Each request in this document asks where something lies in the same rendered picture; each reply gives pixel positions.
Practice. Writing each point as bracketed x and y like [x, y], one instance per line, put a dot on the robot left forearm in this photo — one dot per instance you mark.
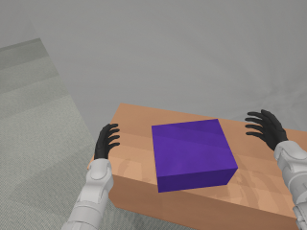
[90, 206]

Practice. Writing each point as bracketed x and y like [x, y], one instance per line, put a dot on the left robot hand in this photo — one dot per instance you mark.
[103, 145]

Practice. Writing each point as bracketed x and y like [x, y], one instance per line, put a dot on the right robot hand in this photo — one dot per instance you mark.
[272, 131]

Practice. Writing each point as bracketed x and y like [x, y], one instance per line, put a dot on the robot right forearm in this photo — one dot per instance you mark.
[292, 161]

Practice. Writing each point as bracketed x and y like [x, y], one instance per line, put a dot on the robot right upper arm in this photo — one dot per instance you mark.
[300, 211]

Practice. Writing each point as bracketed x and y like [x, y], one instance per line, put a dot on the carton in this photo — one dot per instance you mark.
[191, 155]

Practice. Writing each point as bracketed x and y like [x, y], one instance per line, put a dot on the pedestal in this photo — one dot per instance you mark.
[255, 198]

